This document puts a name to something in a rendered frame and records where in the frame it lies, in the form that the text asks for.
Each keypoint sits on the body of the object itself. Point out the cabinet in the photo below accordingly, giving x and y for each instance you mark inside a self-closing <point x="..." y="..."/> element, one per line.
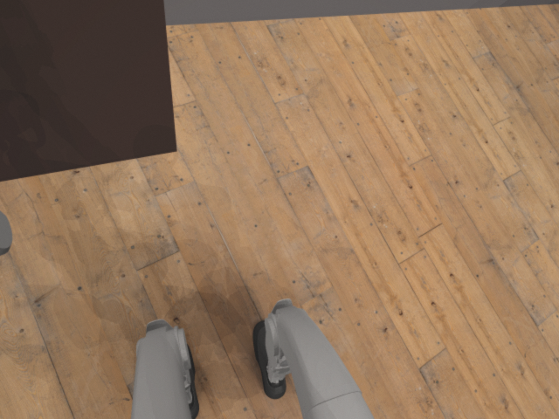
<point x="82" y="83"/>

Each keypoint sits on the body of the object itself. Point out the right robot foot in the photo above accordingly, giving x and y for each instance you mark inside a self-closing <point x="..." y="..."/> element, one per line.
<point x="276" y="389"/>

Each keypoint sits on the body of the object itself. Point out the robot right thigh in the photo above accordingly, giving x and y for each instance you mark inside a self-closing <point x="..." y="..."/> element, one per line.
<point x="324" y="386"/>

